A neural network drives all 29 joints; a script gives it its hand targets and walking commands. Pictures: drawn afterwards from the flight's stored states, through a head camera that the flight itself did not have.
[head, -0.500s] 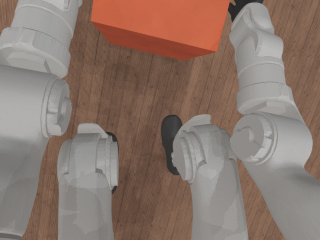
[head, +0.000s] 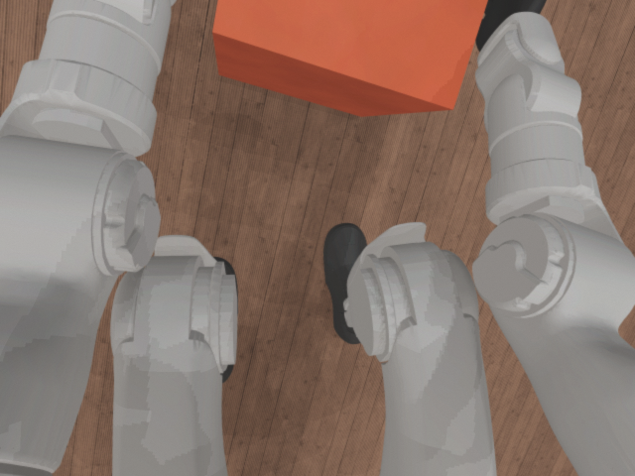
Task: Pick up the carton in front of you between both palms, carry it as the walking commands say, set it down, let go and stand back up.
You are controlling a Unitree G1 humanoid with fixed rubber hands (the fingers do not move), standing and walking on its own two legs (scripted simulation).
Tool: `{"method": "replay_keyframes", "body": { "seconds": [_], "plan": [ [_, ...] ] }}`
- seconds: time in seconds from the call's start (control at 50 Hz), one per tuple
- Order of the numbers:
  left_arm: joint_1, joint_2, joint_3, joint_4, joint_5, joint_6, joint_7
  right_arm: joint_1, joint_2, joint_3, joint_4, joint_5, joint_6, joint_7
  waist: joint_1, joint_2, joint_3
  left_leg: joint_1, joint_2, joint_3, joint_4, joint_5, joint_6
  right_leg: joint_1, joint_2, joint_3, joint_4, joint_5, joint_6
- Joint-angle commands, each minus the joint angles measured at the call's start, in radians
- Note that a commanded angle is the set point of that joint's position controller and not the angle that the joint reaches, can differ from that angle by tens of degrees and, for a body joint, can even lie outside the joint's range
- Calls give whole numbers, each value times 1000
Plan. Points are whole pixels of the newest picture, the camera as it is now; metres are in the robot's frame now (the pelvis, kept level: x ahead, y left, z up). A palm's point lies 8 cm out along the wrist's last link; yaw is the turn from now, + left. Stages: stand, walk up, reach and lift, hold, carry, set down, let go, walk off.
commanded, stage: set down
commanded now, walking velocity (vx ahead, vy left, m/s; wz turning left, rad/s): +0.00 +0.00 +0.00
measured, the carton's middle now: out of the picture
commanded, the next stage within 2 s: let go in 1.30 s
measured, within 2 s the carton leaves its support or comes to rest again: neither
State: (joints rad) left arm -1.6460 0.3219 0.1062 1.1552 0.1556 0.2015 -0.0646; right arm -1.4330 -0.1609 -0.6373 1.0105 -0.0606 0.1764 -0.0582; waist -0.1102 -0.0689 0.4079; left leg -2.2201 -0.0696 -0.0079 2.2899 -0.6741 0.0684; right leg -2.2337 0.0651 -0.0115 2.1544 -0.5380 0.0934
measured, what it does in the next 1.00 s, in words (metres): rises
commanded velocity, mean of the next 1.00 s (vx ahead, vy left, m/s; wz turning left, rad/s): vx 0.00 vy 0.00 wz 0.00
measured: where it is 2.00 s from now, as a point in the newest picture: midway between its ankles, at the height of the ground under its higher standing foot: (283, 321)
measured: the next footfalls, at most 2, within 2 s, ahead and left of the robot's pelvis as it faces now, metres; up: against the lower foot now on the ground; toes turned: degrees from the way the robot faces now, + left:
none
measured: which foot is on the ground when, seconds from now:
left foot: down 0.00-1.00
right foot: down 0.00-1.00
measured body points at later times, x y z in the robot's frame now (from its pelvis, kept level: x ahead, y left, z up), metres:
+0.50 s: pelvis +0.00 -0.02 +0.03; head +0.36 +0.00 +0.29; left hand +0.63 +0.13 -0.09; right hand +0.54 -0.21 -0.10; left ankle +0.08 +0.09 -0.33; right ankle +0.13 -0.13 -0.33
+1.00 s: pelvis +0.01 -0.01 +0.16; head +0.35 +0.02 +0.45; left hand +0.63 +0.16 +0.06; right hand +0.53 -0.22 +0.06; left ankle +0.08 +0.09 -0.33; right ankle +0.13 -0.13 -0.33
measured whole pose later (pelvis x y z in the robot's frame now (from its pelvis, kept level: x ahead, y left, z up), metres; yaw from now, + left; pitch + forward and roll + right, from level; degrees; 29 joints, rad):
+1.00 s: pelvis +0.01 -0.01 +0.16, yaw +1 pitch +46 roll -5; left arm -1.55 0.54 -0.01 1.05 -0.03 0.31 -0.08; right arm -1.18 -0.11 -0.42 0.64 0.10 0.29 -0.19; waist -0.17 0.04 0.08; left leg -1.96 -0.08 -0.05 1.69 -0.53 0.03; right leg -1.96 0.04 0.00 1.58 -0.41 0.05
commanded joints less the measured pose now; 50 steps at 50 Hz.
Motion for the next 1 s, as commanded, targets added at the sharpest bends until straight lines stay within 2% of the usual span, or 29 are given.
{"method": "replay_keyframes", "body": {
  "seconds": [0.0,0.02,0.06,0.12,0.18,0.24,0.34,0.42,0.48,0.54,0.62,0.72,0.78,0.84,0.9,0.98],
  "plan": [
    [-296,244,-85,-86,-53,-57,78,-120,-76,45,-40,16,-83,-48,-44,242,-925,588,52,-126,-262,416,-64,308,-3,-79,-64,284,-4],
    [-352,285,-105,-100,-87,-68,96,-169,-115,76,-47,52,-100,-69,-40,254,-995,605,57,-127,-251,443,-70,335,-9,-79,-59,318,-5],
    [-395,282,-197,-105,-196,-84,104,-178,-131,154,-15,131,-120,-88,-70,279,-1076,648,65,-133,-239,472,-68,370,-19,-77,-58,356,-14],
    [-422,237,-312,-89,-322,-88,77,-181,-134,221,7,210,-130,-92,-121,329,-1126,702,80,-143,-227,488,-65,380,-24,-78,-61,361,-36],
    [-442,231,-345,-57,-378,-76,51,-188,-131,236,-8,233,-125,-102,-151,355,-1139,695,81,-137,-232,461,-65,411,-29,-80,-89,357,-48],
    [-459,271,-335,-56,-403,-67,37,-220,-152,243,-97,234,-119,-124,-154,338,-1216,656,73,-112,-239,415,-63,539,-36,-75,-114,402,-50],
    [-395,347,-276,-28,-370,-45,17,-165,-114,273,-214,224,-76,-160,-125,276,-1385,590,50,-49,-262,346,-50,801,-20,-64,-165,471,-42],
    [-349,403,-183,-136,-314,-15,27,-144,-70,323,-408,230,-16,-195,-77,203,-1626,598,16,7,-329,361,-33,1056,13,-59,-223,565,-33],
    [-304,405,-126,-94,-268,20,21,-94,-38,313,-380,210,39,-203,-51,189,-1461,528,6,13,-405,287,-20,978,30,-60,-297,452,-26],
    [-270,360,-93,-61,-230,17,1,-60,-6,282,-358,170,43,-193,-54,190,-1276,481,10,-1,-472,231,-16,824,30,-64,-357,361,-15],
    [-225,323,-87,-43,-223,-1,-19,1,-3,254,-340,143,29,-173,-82,200,-1251,538,14,-17,-539,262,-26,756,19,-69,-414,380,-12],
    [-252,309,-105,-112,-213,17,-23,12,-49,217,-405,132,34,-155,-123,289,-1377,800,15,-40,-623,357,-50,679,7,-101,-493,385,-13],
    [-282,310,-113,-176,-206,47,-18,12,-78,207,-457,140,54,-149,-134,350,-1472,968,11,-44,-673,425,-65,659,4,-122,-552,378,-20],
    [-288,311,-112,-213,-197,78,-15,18,-87,207,-481,156,79,-140,-133,381,-1513,1083,10,-49,-730,466,-76,653,0,-136,-616,366,-25],
    [-269,306,-108,-233,-189,95,-15,44,-83,211,-494,167,95,-129,-131,383,-1553,1170,10,-53,-780,520,-83,680,1,-138,-677,388,-26],
    [-220,303,-82,-238,-175,97,-17,87,-67,214,-504,160,98,-117,-121,353,-1573,1222,9,-55,-848,603,-82,751,3,-125,-754,459,-22]
  ]
}}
